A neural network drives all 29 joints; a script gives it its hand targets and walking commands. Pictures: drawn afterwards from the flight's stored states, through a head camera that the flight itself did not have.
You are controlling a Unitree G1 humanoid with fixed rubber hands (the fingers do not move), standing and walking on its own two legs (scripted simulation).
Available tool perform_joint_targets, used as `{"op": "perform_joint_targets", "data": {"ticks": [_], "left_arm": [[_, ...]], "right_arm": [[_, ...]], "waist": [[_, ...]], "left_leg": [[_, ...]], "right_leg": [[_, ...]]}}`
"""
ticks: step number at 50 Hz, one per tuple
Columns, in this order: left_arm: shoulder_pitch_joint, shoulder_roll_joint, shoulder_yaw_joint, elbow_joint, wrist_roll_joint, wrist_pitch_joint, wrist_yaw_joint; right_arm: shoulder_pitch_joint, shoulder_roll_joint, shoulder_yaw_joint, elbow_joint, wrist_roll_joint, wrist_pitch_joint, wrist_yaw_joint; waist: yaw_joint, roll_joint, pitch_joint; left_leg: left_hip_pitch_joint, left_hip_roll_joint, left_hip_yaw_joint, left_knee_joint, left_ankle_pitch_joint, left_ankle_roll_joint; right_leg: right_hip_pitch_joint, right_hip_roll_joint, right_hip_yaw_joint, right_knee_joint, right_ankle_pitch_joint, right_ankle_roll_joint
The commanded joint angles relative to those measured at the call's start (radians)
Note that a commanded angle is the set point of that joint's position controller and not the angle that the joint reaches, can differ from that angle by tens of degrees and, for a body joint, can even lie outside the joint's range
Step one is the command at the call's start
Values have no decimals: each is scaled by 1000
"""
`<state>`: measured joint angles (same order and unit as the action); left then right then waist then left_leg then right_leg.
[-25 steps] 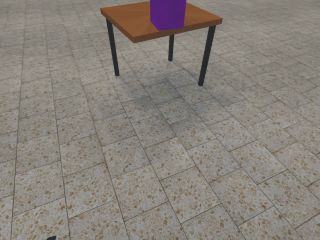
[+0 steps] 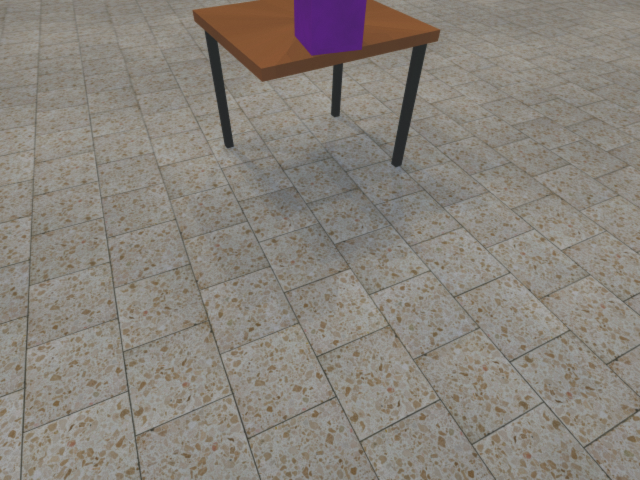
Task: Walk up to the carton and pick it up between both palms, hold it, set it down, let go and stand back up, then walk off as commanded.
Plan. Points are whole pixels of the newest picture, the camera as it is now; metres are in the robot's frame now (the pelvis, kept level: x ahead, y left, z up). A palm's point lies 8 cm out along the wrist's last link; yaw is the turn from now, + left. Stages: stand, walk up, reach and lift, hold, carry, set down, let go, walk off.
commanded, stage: stand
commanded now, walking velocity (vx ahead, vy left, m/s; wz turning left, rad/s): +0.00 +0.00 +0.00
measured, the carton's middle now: (328, 6) +1.64 -0.04 +0.04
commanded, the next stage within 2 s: none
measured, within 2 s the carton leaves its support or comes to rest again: neither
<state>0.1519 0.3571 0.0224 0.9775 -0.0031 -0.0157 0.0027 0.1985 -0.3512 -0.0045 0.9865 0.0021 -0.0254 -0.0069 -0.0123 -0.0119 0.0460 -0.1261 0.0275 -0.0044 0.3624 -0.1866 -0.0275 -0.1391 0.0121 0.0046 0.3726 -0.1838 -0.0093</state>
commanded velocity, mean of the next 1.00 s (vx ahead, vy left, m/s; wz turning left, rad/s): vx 0.00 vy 0.00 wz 0.00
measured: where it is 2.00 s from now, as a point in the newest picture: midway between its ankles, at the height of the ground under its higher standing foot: outside the picture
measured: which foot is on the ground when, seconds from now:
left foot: down 0.00-1.00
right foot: down 0.00-1.00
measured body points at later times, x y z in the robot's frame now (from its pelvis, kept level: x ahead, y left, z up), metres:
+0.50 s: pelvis +0.01 +0.00 +0.00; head +0.01 +0.00 +0.45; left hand +0.10 +0.30 -0.12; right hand +0.10 -0.30 -0.12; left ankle +0.01 +0.14 -0.75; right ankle +0.01 -0.11 -0.75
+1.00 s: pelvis +0.01 +0.00 +0.00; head +0.01 +0.00 +0.45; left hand +0.10 +0.30 -0.12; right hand +0.09 -0.31 -0.12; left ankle +0.01 +0.14 -0.75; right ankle +0.01 -0.11 -0.75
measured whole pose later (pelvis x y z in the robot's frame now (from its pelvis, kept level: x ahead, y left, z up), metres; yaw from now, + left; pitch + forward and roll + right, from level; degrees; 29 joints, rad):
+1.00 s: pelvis +0.01 +0.00 +0.00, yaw +0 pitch -2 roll +0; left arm 0.16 0.36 0.03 1.00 0.00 -0.02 0.01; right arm 0.17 -0.36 -0.02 1.02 0.00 -0.02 -0.01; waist -0.01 -0.01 0.04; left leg -0.10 0.03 -0.01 0.33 -0.19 -0.03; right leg -0.11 0.02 0.00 0.33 -0.18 -0.01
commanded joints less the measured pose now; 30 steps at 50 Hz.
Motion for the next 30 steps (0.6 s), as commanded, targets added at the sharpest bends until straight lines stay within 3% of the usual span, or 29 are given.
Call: {"op": "perform_joint_targets", "data": {"ticks": [1, 2, 3, 5, 6, 7, 9, 10, 11, 12, 13, 14, 15, 16, 17, 18, 19, 20, 21, 22, 23, 24, 25, 26, 27, 28, 29, 30], "left_arm": [[-16, 161, 38, -61, -15, -15, 5], [-34, 212, 51, -61, -5, -24, 9], [-6, 204, 44, -69, -6, -21, 9], [-16, 171, 30, -67, 0, -20, 11], [-25, 172, 37, -51, 8, -13, 15], [-2, 133, 30, -58, -9, -14, 14], [-9, 182, 35, -45, -7, -18, 12], [-30, 159, 33, -43, -8, -26, 15], [7, 154, 35, -40, -4, -24, 4], [6, 159, 31, -29, -8, -21, 14], [-23, 174, 32, -41, -4, -23, 18], [15, 162, 35, -38, -5, -18, 17], [-12, 139, 25, -25, 2, -9, 16], [-38, 196, 43, -58, -2, -15, 13], [-29, 144, 31, -52, -3, -14, 12], [-32, 174, 36, -43, 6, -15, 15], [5, 158, 32, -39, -6, -20, 12], [-34, 184, 43, -32, 4, -14, 13], [-45, 173, 41, -40, 4, -15, 12], [-17, 171, 44, -40, -4, -23, 16], [-28, 193, 49, -32, -6, -19, 17], [-8, 173, 44, -18, -6, -21, 19], [-29, 193, 51, -41, -9, -27, 14], [9, 160, 40, -29, -10, -23, 14], [-22, 177, 48, -24, -5, -23, 15], [12, 191, 46, -20, -4, -23, 15], [29, 153, 41, -9, -6, -21, 15], [30, 171, 46, -16, -6, -22, 13]], "right_arm": [[-32, -198, -44, -49, 4, -13, -17], [-44, -171, -39, -56, -11, -7, -14], [-67, -209, -42, -71, -5, -10, -14], [-48, -208, -57, -50, 3, -9, -13], [-36, -203, -46, -51, 8, -14, -23], [-36, -207, -42, -39, 5, -14, -19], [-26, -196, -52, -32, 1, -16, -16], [-47, -201, -51, -31, 2, -17, -12], [-60, -200, -49, -34, 8, -24, -15], [-53, -193, -48, -47, 9, -22, -13], [-49, -171, -42, -41, 8, -15, -12], [-65, -202, -35, -39, -9, -10, -13], [-22, -151, -37, -28, 2, -4, -11], [-50, -172, -38, -46, -1, -9, -4], [-97, -169, -37, -48, 7, -11, -8], [-52, -155, -38, -40, -5, -9, -10], [-75, -171, -39, -42, 5, -13, -11], [-98, -196, -48, -53, -9, -12, -14], [-64, -177, -43, -40, -6, -11, -12], [-35, -208, -55, -17, -4, -13, -12], [-61, -208, -44, -31, 6, -14, -17], [-35, -201, -48, -17, 11, -21, -15], [-21, -204, -51, -16, -4, -26, -18], [-52, -200, -48, -19, 1, -22, -18], [-22, -150, -36, -7, -13, -20, -18], [-33, -150, -37, -22, 3, -18, -15], [-70, -174, -32, -34, 16, -17, -18], [-50, -158, -39, -23, 2, -11, -16]], "waist": [[10, 62, -28], [2, 26, -26], [31, 24, -66], [11, -18, -43], [-2, 17, -17], [12, 1, -44], [4, -42, -39], [-3, -32, -43], [18, -41, -69], [0, 18, -30], [-8, 33, -22], [29, 75, -14], [-10, 26, -29], [3, -9, -71], [15, 24, -71], [-9, 10, -29], [12, 48, 7], [1, 23, -34], [-15, 45, -18], [8, -19, -32], [-6, 25, -42], [-15, 20, -34], [-3, 13, -90], [13, 58, -62], [3, -30, -67], [0, 4, -68], [25, 73, -30], [10, 52, -33]], "left_leg": [[-28, 102, -74, -64, 28, 53], [-24, 114, -96, -88, 43, 53], [-23, 116, -96, -76, -17, 59], [-10, 99, -91, -78, 23, 45], [-13, 102, -81, -69, 48, 49], [-18, 102, -79, -75, 72, 48], [13, 103, -89, -42, 50, 46], [15, 110, -85, -69, 69, 47], [26, 115, -77, -55, 94, 55], [18, 111, -71, -48, 37, 53], [-11, 111, -98, -64, 95, 44], [-31, 98, -63, -80, 51, 60], [29, 110, -77, -72, 60, 41], [21, 116, -80, -83, 113, 41], [36, 114, -75, -58, 55, 46], [11, 111, -88, -67, 59, 46], [-21, 108, -76, -73, 34, 64], [18, 110, -73, -76, 36, 48], [20, 100, -64, -78, 51, 40], [11, 103, -82, -78, 72, 55], [19, 116, -83, -74, 101, 56], [37, 110, -88, -72, 120, 53], [53, 124, -81, -71, 144, 55], [17, 103, -75, -56, 137, 56], [53, 113, -73, -53, 150, 47], [31, 123, -91, -78, 143, 52], [-8, 108, -76, -59, 109, 52], [-5, 100, -70, -68, 120, 46]], "right_leg": [[-4, -131, 116, -79, 80, -7], [-9, -123, 108, -58, 63, -14], [15, -127, 115, -60, 23, -7], [0, -111, 103, -72, 33, -5], [-16, -122, 108, -80, 61, -17], [20, -126, 93, -71, 63, -12], [4, -122, 113, -105, 57, -5], [0, -135, 118, -72, 121, -19], [32, -136, 101, -72, 147, -23], [-5, -134, 111, -78, 148, -21], [-2, -129, 113, -71, 124, -15], [31, -136, 119, -81, 97, -13], [-2, -130, 107, -64, 105, -15], [23, -127, 99, -51, 107, -13], [-2, -119, 98, -81, 100, -6], [-4, -118, 96, -88, 101, -4], [-3, -134, 129, -82, 118, -16], [-23, -124, 106, -78, 93, -15], [-18, -109, 98, -97, 91, -8], [14, -120, 109, -95, 107, -11], [-8, -124, 122, -83, 133, -15], [10, -130, 100, -78, 169, -20], [24, -139, 110, -68, 168, -22], [49, -122, 107, -81, 158, -4], [32, -120, 89, -83, 156, -4], [32, -137, 110, -66, 166, -15], [44, -128, 114, -95, 148, -4], [44, -138, 95, -67, 150, -12]]}}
